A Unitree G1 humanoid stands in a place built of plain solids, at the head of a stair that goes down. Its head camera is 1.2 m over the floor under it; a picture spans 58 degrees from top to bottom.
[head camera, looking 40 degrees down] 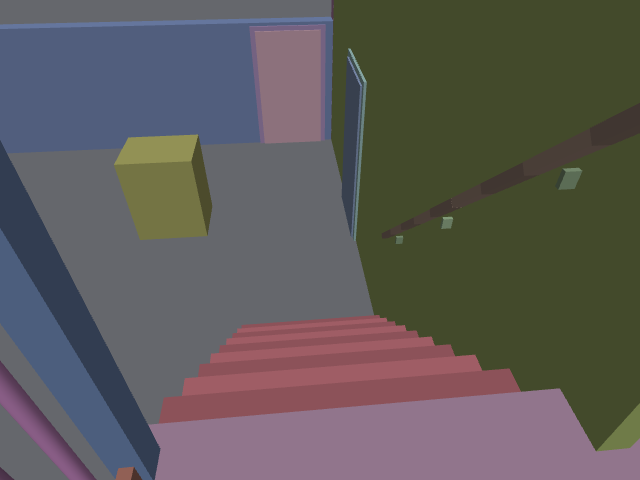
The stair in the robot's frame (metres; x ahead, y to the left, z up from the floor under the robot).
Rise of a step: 0.21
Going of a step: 0.21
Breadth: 1.28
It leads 5 degrees to the left of straight ahead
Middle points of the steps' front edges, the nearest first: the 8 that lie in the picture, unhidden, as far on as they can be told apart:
0.66 -0.10 0.00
0.88 -0.08 -0.21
1.09 -0.06 -0.43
1.30 -0.04 -0.64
1.52 -0.02 -0.85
1.73 0.00 -1.07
1.94 0.02 -1.28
2.15 0.04 -1.50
